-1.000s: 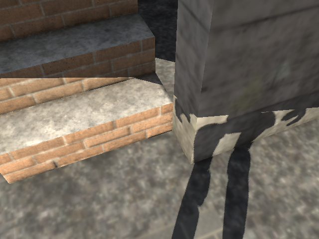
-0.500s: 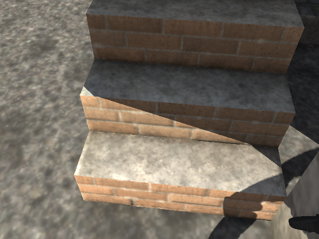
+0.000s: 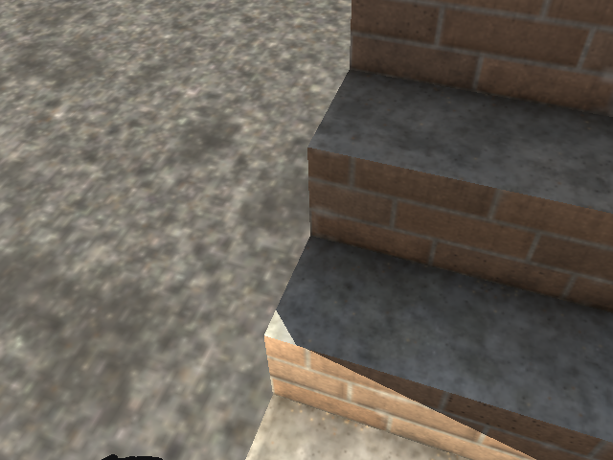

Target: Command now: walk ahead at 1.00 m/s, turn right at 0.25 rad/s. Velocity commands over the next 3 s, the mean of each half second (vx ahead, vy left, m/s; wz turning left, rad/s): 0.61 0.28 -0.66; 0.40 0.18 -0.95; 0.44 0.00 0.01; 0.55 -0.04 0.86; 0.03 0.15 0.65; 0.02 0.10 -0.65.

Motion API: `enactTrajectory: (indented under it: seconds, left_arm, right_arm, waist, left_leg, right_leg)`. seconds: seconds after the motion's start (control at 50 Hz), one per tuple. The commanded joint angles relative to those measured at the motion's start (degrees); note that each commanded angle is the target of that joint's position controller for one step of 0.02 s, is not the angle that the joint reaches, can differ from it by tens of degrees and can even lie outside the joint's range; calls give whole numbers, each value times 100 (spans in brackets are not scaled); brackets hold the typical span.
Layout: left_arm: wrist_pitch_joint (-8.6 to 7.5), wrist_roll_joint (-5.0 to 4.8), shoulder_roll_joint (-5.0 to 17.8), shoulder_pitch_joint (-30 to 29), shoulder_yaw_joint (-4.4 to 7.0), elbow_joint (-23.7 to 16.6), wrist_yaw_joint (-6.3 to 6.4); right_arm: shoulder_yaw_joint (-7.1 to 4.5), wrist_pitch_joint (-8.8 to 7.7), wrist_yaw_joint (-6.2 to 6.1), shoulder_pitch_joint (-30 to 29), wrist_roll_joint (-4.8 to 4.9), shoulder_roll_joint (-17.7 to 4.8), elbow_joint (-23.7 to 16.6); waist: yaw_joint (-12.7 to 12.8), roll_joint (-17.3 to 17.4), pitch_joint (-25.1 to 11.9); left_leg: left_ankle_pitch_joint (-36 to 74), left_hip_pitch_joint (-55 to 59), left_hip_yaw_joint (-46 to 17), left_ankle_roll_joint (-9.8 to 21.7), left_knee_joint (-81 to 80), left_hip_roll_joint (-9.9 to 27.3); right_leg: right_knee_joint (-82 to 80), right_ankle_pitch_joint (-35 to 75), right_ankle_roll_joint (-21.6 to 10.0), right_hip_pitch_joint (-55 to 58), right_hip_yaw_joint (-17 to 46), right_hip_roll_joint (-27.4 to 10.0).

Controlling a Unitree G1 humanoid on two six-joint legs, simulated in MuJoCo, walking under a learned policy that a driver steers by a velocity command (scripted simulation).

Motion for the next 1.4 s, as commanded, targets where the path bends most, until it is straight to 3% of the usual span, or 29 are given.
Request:
enactTrajectory:
  seconds: [0.02,0.04,0.06,0.16,0.24,0.32,0.36,0.38,0.4,0.42,0.46,0.54,0.72,0.78,0.86,0.88,0.9,0.92,0.94,0.96,0.98,1.06,1.1,1.22,1.26,1.28,1.3,1.34,1.4]
  left_arm:
    - [-53,-126,1033,3447,486,701,72]
    - [19,-78,806,3811,442,1267,-10]
    - [-30,171,537,2494,300,990,-97]
    - [-186,-45,694,1444,366,701,80]
    - [-112,64,1207,3433,655,1526,380]
    - [432,266,815,2547,864,1021,563]
    - [207,75,1635,1611,1133,325,516]
    - [141,-83,1414,1884,1118,433,441]
    - [46,-292,1533,1490,1241,306,391]
    - [-26,-11,1179,1006,1149,305,271]
    - [162,421,508,827,925,-235,402]
    - [590,347,569,662,867,-438,421]
    - [871,175,280,-436,489,-1213,317]
    - [1026,-12,216,-1301,286,-1887,-78]
    - [750,-119,408,196,392,-1358,-124]
    - [1351,-52,163,264,-13,-2127,-900]
    - [1483,37,199,2078,83,-626,-628]
    - [1402,147,321,1811,-9,-538,-571]
    - [1199,-20,423,2479,-11,-198,-456]
    - [764,-20,927,770,149,-228,-205]
    - [474,-104,514,746,166,39,-217]
    - [121,47,303,1225,205,909,109]
    - [167,-29,310,1619,202,956,236]
    - [621,-499,62,1003,-85,9,581]
    - [329,-42,-1,1256,-75,-728,252]
    - [201,100,-220,992,-278,-817,184]
    - [168,64,-775,726,-471,-853,295]
    - [24,-291,-292,1059,-256,-684,68]
    - [27,-256,-299,379,-331,-602,104]
  right_arm:
    - [-255,-36,-113,-1845,62,-954,-772]
    - [26,-236,-35,-2861,-92,-87,-1117]
    - [261,-318,10,-1611,-22,618,-1462]
    - [452,-57,228,-2393,-395,390,-2282]
    - [429,475,135,-3685,-609,601,-3205]
    - [630,674,133,-4720,94,1059,-3803]
    - [226,870,69,-2023,474,502,-3145]
    - [86,697,74,-1892,280,456,-2898]
    - [-171,705,207,-1905,320,-300,-2895]
    - [-292,717,317,-1702,231,-547,-2330]
    - [-145,489,-35,-1270,87,-199,-1907]
    - [75,132,-184,-1976,16,595,-1714]
    - [-75,151,51,-949,-237,-471,-1132]
    - [-285,-99,-358,101,-209,-1257,-359]
    - [-310,73,-299,-167,53,-1556,-688]
    - [414,397,637,-779,-990,-209,-246]
    - [398,674,972,-1244,-1388,137,-573]
    - [356,641,1031,-1451,-750,-251,-623]
    - [375,371,943,-1287,-610,-522,-717]
    - [280,-165,320,-1783,84,-512,-1927]
    - [387,-395,184,-1118,210,-366,-1603]
    - [237,-125,-82,-2096,103,-893,-1902]
    - [405,-226,4,-2703,-21,-293,-2371]
    - [500,229,320,-198,823,1019,-1540]
    - [476,245,189,-2088,228,599,-1605]
    - [479,221,138,-1711,312,833,-1742]
    - [441,262,189,-940,331,863,-1372]
    - [67,234,288,-853,246,-148,-935]
    - [49,30,403,-1131,221,15,-644]
  waist:
    - [2332,-348,-1061]
    - [2193,-1455,-136]
    - [303,-1598,22]
    - [-274,135,774]
    - [512,587,560]
    - [668,-468,-424]
    - [-249,-2048,-1933]
    - [-476,-1145,-2561]
    - [-754,815,-3565]
    - [-756,2339,-3415]
    - [-506,411,-2988]
    - [273,-263,-105]
    - [508,229,363]
    - [442,521,-374]
    - [1117,832,-1140]
    - [2271,1382,266]
    - [1882,-83,-1802]
    - [1878,617,-1881]
    - [1934,286,-2041]
    - [989,-865,-1437]
    - [594,-53,-1828]
    - [939,-951,-641]
    - [949,-319,-234]
    - [-1333,1025,-946]
    - [272,1306,-1482]
    - [-107,267,-1871]
    - [-106,-620,-1664]
    - [341,-291,-1046]
    - [511,176,-82]
  left_leg:
    - [7828,-980,205,-165,4848,1006]
    - [664,-3797,596,-348,7575,-55]
    - [-110,-5866,74,-578,8280,149]
    - [-669,-7002,361,-750,8939,1053]
    - [-1801,-9229,867,-525,10321,1120]
    - [-1606,-5513,1466,-264,6217,757]
    - [-2005,-2480,1732,-206,4895,156]
    - [-1472,-46,509,337,4085,860]
    - [-357,809,-1167,928,1950,1643]
    - [2702,1378,-460,1202,1649,1914]
    - [3787,1462,-1312,1103,1042,3049]
    - [1436,-1341,-92,116,-37,2513]
    - [3298,-316,1840,59,-817,2189]
    - [2093,127,1523,-135,-1598,3421]
    - [8930,-145,2279,-269,1040,2684]
    - [8305,-3429,1166,1822,3780,2475]
    - [2559,-5299,1275,1396,5878,1529]
    - [1102,-6146,-88,1176,8012,1045]
    - [1259,-6961,-1008,1055,8227,517]
    - [-340,-4760,612,-456,8261,-353]
    - [-163,-4994,248,-795,7683,-308]
    - [-1094,-4943,-458,-1133,8757,-304]
    - [-1547,-5050,-387,-813,8823,-204]
    - [611,-156,1322,-325,819,772]
    - [-23,253,-2712,865,1102,2281]
    - [81,372,-2662,692,1143,2268]
    - [-262,270,-1392,192,1577,1682]
    - [-2618,-1168,-2995,249,75,1593]
    - [-2815,-2439,-3503,256,-575,1249]
  right_leg:
    - [-2451,1568,-582,3192,-274,369]
    - [-2486,2823,-860,4035,902,-351]
    - [-1235,5095,-1184,4547,2420,-1001]
    - [-3043,734,-1280,1564,2822,-956]
    - [-1824,7359,-132,3583,2369,-1190]
    - [-3263,8815,-24,2397,1585,-578]
    - [-1722,12821,12,1996,1796,-830]
    - [167,12095,662,354,1852,-399]
    - [3105,5316,885,-3,1835,408]
    - [5873,-1388,932,-968,922,1033]
    - [7906,-2454,635,-2975,524,711]
    - [6168,-2578,835,-2522,627,-21]
    - [6334,-2053,519,-3899,-342,662]
    - [6707,-2372,-158,-3521,-745,378]
    - [3224,-3336,-552,-384,-817,1221]
    - [1477,-2999,-1034,-1067,1011,1791]
    - [1190,935,-1709,1267,2782,1225]
    - [1340,-163,-1741,392,3990,623]
    - [2061,655,-2176,1465,4817,464]
    - [462,2158,-1549,1809,4468,602]
    - [667,2750,-1441,2577,3841,813]
    - [-261,1008,-1344,1591,5134,922]
    - [-498,1915,-907,978,4843,1096]
    - [1600,1314,251,-1400,1700,1630]
    - [6142,-1228,820,-3594,1652,1518]
    - [6665,-779,858,-3643,1559,1271]
    - [6282,-1020,846,-3984,1498,1217]
    - [6038,-469,1038,-3882,529,792]
    - [6064,92,897,-4020,593,708]
Next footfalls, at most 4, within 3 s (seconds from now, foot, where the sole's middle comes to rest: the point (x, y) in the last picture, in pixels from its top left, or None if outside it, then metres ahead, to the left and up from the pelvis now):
0.02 right None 0.12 -0.09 -0.78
0.34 left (260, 457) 0.44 0.12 -0.56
0.84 right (375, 352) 0.52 -0.08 -0.35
1.24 left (339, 288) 0.65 -0.03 -0.35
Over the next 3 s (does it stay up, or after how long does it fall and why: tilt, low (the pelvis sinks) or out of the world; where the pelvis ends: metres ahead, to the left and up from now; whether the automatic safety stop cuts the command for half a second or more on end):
stays up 0.51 -0.09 0.41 its command is cut before an obstacle after 0.2 s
